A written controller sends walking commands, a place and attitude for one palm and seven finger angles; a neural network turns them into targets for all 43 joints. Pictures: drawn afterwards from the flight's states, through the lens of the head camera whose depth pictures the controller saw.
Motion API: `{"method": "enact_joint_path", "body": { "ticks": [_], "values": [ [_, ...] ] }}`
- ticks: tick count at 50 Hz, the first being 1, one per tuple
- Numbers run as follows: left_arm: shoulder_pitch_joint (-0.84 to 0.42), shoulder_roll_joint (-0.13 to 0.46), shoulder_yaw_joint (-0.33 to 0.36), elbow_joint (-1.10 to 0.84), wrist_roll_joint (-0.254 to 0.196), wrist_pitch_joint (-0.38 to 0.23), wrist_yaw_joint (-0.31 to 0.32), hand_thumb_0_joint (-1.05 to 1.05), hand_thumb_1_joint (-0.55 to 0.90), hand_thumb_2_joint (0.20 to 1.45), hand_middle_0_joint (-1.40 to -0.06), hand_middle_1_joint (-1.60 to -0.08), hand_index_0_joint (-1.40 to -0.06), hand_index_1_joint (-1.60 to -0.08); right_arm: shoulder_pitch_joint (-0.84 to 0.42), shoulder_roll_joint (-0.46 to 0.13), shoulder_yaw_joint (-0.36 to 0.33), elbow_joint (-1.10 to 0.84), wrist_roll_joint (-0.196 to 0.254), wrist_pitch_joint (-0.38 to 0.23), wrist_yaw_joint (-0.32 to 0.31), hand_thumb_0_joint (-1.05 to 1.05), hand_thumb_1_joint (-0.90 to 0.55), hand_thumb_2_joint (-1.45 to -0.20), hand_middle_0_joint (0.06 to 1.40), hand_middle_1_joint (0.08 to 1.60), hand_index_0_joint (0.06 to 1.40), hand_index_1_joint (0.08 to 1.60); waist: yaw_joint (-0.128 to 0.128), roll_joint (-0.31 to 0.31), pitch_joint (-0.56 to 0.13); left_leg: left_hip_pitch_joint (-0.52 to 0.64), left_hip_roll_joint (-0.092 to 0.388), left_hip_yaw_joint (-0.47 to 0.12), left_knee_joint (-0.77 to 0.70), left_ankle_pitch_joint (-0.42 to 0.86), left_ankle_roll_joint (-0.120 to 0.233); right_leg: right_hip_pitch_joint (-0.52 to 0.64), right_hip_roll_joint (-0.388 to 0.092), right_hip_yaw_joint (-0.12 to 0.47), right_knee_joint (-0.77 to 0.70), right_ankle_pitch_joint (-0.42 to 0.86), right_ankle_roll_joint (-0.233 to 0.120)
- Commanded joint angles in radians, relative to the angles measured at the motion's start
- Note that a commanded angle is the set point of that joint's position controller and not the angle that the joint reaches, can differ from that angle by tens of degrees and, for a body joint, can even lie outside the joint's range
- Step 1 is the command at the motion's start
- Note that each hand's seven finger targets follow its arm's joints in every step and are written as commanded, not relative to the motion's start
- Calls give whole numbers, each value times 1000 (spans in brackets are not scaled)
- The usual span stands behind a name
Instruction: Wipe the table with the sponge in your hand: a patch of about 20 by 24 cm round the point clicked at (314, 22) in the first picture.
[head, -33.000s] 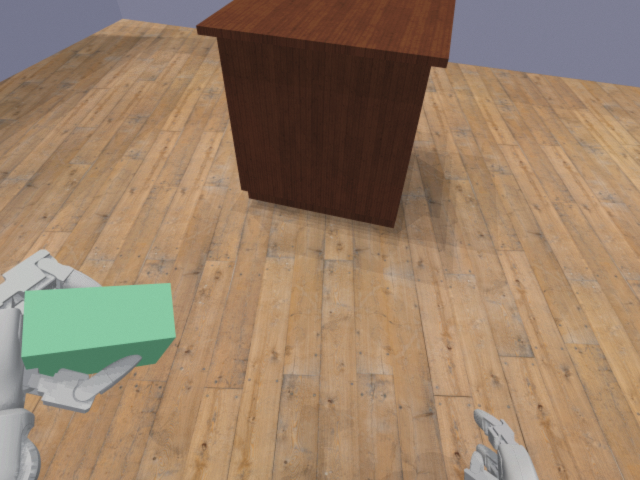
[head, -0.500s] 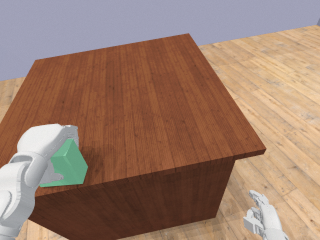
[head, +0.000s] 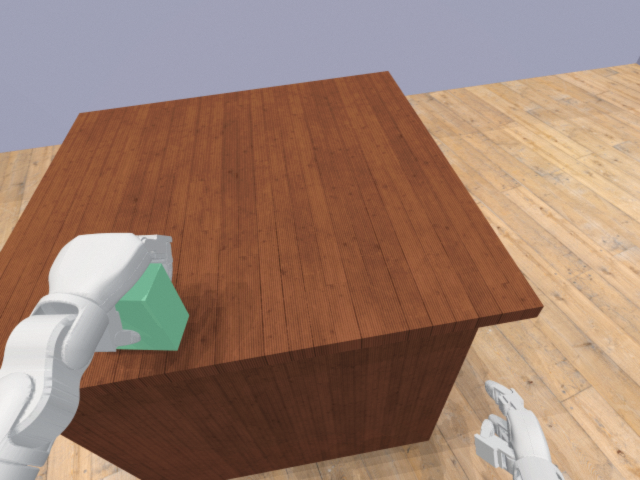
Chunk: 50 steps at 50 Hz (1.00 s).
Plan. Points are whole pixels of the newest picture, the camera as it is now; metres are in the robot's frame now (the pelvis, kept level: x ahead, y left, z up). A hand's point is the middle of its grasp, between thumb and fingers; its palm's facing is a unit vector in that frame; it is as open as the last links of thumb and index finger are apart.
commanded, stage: move the sponge above the wiping area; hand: left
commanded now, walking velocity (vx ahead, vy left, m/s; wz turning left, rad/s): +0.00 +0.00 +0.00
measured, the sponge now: (132, 316) +0.25 +0.29 +0.08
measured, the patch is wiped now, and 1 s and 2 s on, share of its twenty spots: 0.00 0.00 0.05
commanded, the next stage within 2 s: lower the sponge onto the table in 0.62 s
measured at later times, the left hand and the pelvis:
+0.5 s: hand (110, 274) +0.25 +0.29 +0.16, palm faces +0.10 +0.00 -0.99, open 9.3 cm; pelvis +0.01 +0.00 +0.00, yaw +0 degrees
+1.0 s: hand (93, 244) +0.27 +0.30 +0.19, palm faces +0.22 +0.02 -0.98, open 9.3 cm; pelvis +0.00 -0.01 +0.00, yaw -1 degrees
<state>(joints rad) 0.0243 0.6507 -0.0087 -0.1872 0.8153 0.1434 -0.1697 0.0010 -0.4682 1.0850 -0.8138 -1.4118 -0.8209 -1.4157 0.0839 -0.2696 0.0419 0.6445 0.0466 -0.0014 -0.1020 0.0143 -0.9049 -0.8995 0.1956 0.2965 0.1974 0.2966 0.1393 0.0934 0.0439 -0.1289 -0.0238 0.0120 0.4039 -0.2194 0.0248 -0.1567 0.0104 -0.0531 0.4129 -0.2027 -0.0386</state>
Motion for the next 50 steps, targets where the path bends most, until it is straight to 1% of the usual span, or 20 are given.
{"method": "enact_joint_path", "body": {
  "ticks": [1, 6, 8, 11, 13, 15, 17, 19, 20, 21, 25, 29, 32, 35, 39, 40, 43, 45, 46, 50],
  "values": [
    [-486, 386, 359, -155, 33, 28, 191, 0, 100, 1300, -1200, -1600, -1200, -1600, -157, -79, -42, -124, -4, -54, 8, 0, -900, -900, 200, 300, 200, 300, 10, 150, -254, 52, 2, -75, -51, 274, -13, 108, -3, 146, -82, 129, -72],
    [-332, 285, 269, 25, -18, 203, 131, 0, 100, 1300, -1200, -1600, -1200, -1600, -219, -117, -35, -124, 9, -18, 35, 0, -900, -900, 200, 300, 200, 300, 14, 8, -220, -26, 9, -61, -70, 246, -18, 131, -19, 112, -69, 163, -51],
    [-231, 210, 185, 20, -34, 244, 58, 0, 100, 1300, -1200, -1600, -1200, -1600, -232, -119, -31, -151, 20, 0, 36, 0, -900, -900, 200, 300, 200, 300, -5, -68, -200, -42, 9, -51, -65, 213, -6, 113, -22, 84, -63, 165, -27],
    [-193, 125, 85, -26, -43, 256, -27, 0, 100, 1300, -1200, -1600, -1200, -1600, -241, -112, -15, -182, 33, -7, 39, 0, -900, -900, 200, 300, 200, 300, -31, -83, -198, -34, 17, -53, -51, 170, 7, 68, -20, 72, -59, 140, -19],
    [-208, 167, 99, -108, -29, 222, -53, 0, 100, 1300, -1200, -1600, -1200, -1600, -230, -113, -19, -193, 27, -9, 38, 0, -900, -900, 200, 300, 200, 300, -37, -83, -239, -12, 15, -65, -47, 161, 17, 74, -21, 67, -51, 135, -13],
    [-291, 281, 182, -243, 16, 164, -54, 0, 100, 1300, -1200, -1600, -1200, -1600, -270, -96, -5, -214, 21, -25, 30, 0, -900, -900, 200, 300, 200, 300, -28, -64, -302, 19, 10, -78, -36, 182, 25, 101, -8, 115, -37, 132, -26],
    [-348, 383, 295, -358, 40, 64, -4, 0, 100, 1300, -1200, -1600, -1200, -1600, -206, -80, -12, -210, -8, -43, 15, 0, -900, -900, 200, 300, 200, 300, 0, -13, -384, 78, 1, -77, -26, 270, 31, 148, -15, 84, -22, 174, -28],
    [-321, 427, 381, -358, 43, 1, 61, 0, 100, 1300, -1200, -1600, -1200, -1600, -163, -70, -18, -190, -19, -48, 4, 0, -900, -900, 200, 300, 200, 300, 18, 19, -350, 90, 5, -86, -36, 313, 21, 142, -3, 85, -37, 180, -36],
    [-336, 490, 453, -367, 45, -5, 100, 0, 100, 1300, -1200, -1600, -1200, -1600, -186, -71, -15, -185, -16, -62, 2, 0, -900, -900, 200, 300, 200, 300, 29, 63, -326, 72, 3, -103, -41, 307, 15, 149, 17, 145, -45, 177, -58],
    [-351, 404, 394, -300, 41, 1, 134, 0, 100, 1300, -1200, -1600, -1200, -1600, -150, -59, -22, -161, -19, -54, 2, 0, -900, -900, 200, 300, 200, 300, 17, 56, -283, 61, 5, -85, -46, 322, 5, 137, 5, 117, -55, 181, -57],
    [-369, 338, 354, -145, -1, 111, 200, 0, 100, 1300, -1200, -1600, -1200, -1600, -216, -78, -37, -126, 12, -25, 39, 0, -900, -900, 200, 300, 200, 300, 20, 129, -197, 30, 2, -82, -53, 316, -27, 104, 9, 174, -88, 162, -77],
    [-256, 252, 238, -5, -36, 229, 106, 0, 100, 1300, -1200, -1600, -1200, -1600, -225, -117, -34, -132, 20, 10, 40, 0, -900, -900, 200, 300, 200, 300, -4, -34, -163, -29, 7, -58, -71, 213, -13, 88, -14, 106, -87, 133, -32],
    [-179, 136, 113, -31, -56, 261, 13, 0, 100, 1300, -1200, -1600, -1200, -1600, -241, -111, -21, -175, 36, 3, 39, 0, -900, -900, 200, 300, 200, 300, -24, -68, -179, -39, 14, -54, -65, 160, 0, 77, -21, 75, -72, 115, -19],
    [-245, 132, 73, -134, -33, 230, -38, 0, 100, 1300, -1200, -1600, -1200, -1600, -288, -89, -2, -209, 44, -21, 31, 0, -900, -900, 200, 300, 200, 300, -44, -82, -219, -8, 16, -70, -55, 115, 16, 56, -9, 103, -70, 70, -20],
    [-408, 378, 263, -295, 54, 73, -8, 0, 100, 1300, -1200, -1600, -1200, -1600, -206, -93, -11, -193, -2, -42, 5, 0, -900, -900, 200, 300, 200, 300, -14, -31, -345, 64, -1, -82, -45, 198, 31, 124, -12, 77, -49, 99, -24],
    [-440, 459, 344, -374, 65, 40, 28, 0, 100, 1300, -1200, -1600, -1200, -1600, -234, -82, -4, -206, -8, -65, -2, 0, -900, -900, 200, 300, 200, 300, 8, 28, -376, 73, -2, -97, -48, 197, 32, 154, 5, 139, -46, 99, -42],
    [-374, 406, 379, -239, 59, -6, 131, 0, 100, 1300, -1200, -1600, -1200, -1600, -138, -73, -29, -146, -16, -58, -4, 0, -900, -900, 200, 300, 200, 300, 15, 55, -288, 63, 1, -82, -59, 279, 5, 137, 7, 113, -72, 142, -56],
    [-410, 399, 385, -211, 33, 30, 178, 0, 100, 1300, -1200, -1600, -1200, -1600, -188, -71, -33, -140, 1, -51, 15, 0, -900, -900, 200, 300, 200, 300, 23, 116, -248, 54, -4, -91, -61, 283, -10, 127, 16, 185, -90, 138, -78],
    [-416, 364, 358, -149, 22, 63, 197, 0, 100, 1300, -1200, -1600, -1200, -1600, -169, -82, -42, -125, -3, -38, 22, 0, -900, -900, 200, 300, 200, 300, 22, 118, -237, 36, 1, -73, -55, 284, -16, 128, 0, 159, -89, 146, -73],
    [-244, 269, 293, -11, -33, 202, 149, 0, 100, 1300, -1200, -1600, -1200, -1600, -249, -105, -34, -135, 20, -10, 44, 0, -900, -900, 200, 300, 200, 300, 21, -1, -167, -28, 0, -63, -62, 235, -17, 112, -5, 168, -83, 145, -56]
  ]
}}
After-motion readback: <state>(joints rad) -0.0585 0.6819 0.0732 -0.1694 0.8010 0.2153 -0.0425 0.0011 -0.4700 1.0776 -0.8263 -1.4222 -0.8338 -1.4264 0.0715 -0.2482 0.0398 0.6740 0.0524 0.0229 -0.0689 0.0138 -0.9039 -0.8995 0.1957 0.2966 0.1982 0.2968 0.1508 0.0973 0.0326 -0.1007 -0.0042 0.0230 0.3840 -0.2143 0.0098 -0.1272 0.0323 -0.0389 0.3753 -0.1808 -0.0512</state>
